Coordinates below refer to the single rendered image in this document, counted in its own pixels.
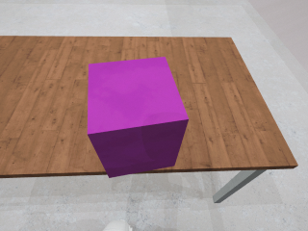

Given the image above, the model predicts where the table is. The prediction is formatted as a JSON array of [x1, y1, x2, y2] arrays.
[[0, 36, 298, 203]]

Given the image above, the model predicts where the robot left thigh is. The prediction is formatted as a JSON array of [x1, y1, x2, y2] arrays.
[[103, 220, 133, 231]]

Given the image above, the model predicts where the carton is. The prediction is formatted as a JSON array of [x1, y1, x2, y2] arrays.
[[88, 57, 189, 178]]

